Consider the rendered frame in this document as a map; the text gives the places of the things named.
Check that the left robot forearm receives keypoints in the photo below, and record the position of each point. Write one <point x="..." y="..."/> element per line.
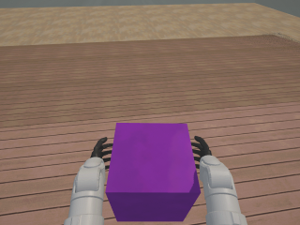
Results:
<point x="87" y="196"/>

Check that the right robot forearm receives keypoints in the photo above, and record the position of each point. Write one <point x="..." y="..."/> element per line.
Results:
<point x="220" y="194"/>

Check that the robot right hand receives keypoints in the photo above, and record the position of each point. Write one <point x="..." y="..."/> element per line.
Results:
<point x="204" y="149"/>

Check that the carton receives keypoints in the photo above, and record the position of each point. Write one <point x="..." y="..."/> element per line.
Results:
<point x="152" y="175"/>

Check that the robot left hand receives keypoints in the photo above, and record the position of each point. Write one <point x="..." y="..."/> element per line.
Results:
<point x="97" y="153"/>

